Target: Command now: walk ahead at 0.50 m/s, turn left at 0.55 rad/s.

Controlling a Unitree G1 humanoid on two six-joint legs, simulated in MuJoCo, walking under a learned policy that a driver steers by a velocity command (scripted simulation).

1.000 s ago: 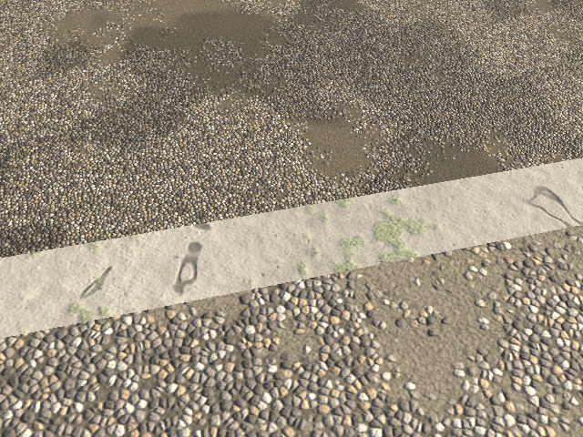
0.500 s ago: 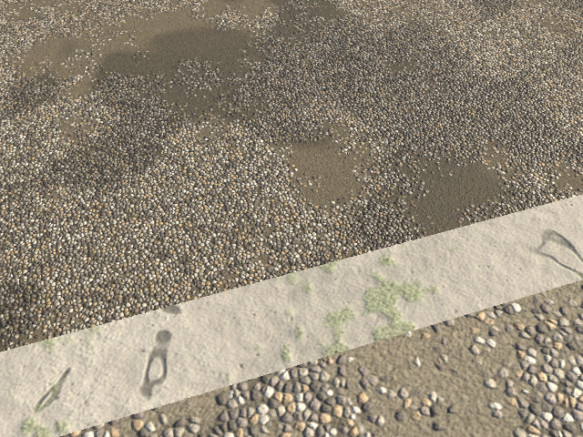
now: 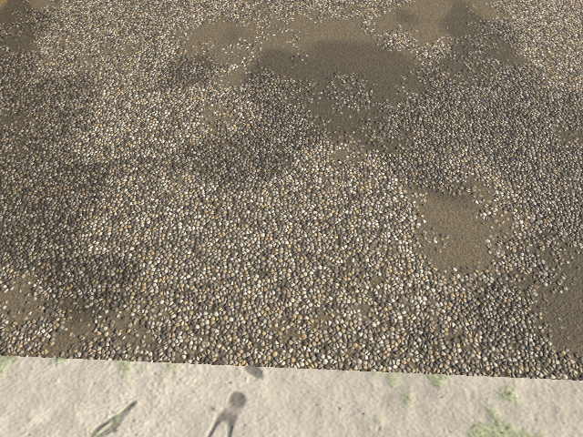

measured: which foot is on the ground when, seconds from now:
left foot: down 0.00-0.56, up 0.58-0.94, down 0.96-1.00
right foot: up 0.00-0.54, down 0.56-1.00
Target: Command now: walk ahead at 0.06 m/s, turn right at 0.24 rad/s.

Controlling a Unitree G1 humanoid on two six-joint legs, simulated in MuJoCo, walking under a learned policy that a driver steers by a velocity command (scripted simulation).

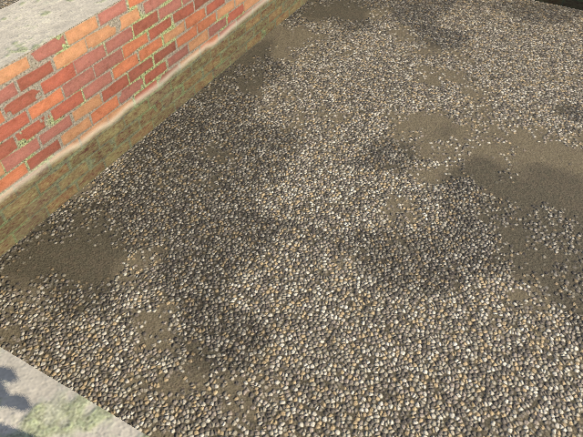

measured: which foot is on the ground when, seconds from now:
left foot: down 0.00-0.24, up 0.26-0.68, down 0.70-1.00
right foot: down 0.00-0.00, up 0.02-0.22, down 0.24-0.70, up 0.72-1.00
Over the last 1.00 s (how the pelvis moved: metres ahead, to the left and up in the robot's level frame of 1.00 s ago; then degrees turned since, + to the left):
0.29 0.02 0.02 25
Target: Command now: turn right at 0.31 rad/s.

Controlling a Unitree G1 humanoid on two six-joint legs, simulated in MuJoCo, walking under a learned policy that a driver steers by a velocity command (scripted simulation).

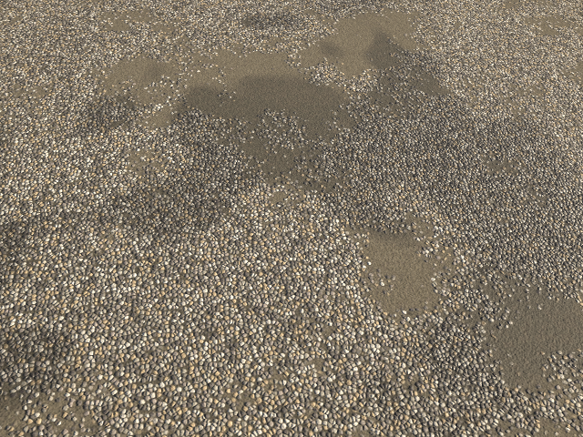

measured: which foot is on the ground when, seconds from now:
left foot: down 0.00-1.00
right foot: up 0.00-0.10, down 0.12-1.00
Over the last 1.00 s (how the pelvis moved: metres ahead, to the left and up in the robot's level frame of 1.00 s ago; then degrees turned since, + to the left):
-0.05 0.08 0.01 -32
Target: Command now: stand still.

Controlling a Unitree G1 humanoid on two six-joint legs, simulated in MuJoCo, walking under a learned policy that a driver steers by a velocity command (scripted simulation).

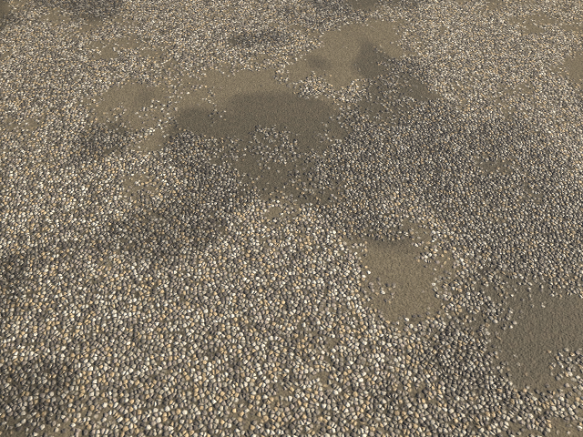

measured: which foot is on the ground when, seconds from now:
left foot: down 0.00-0.66, up 0.68-0.90, down 0.92-1.00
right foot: down 0.00-0.92, up 0.94-1.00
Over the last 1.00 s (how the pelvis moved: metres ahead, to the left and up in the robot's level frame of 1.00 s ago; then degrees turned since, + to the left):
0.01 -0.02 0.00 -2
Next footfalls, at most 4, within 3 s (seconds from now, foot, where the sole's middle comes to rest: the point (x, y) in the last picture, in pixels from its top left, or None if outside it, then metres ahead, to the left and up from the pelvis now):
0.92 left None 0.17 0.08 -0.78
1.28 right None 0.19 -0.15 -0.78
1.58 left None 0.17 0.04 -0.78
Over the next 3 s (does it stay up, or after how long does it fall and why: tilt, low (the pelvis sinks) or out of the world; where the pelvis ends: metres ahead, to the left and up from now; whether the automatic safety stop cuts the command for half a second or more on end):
stays up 0.19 -0.03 0.00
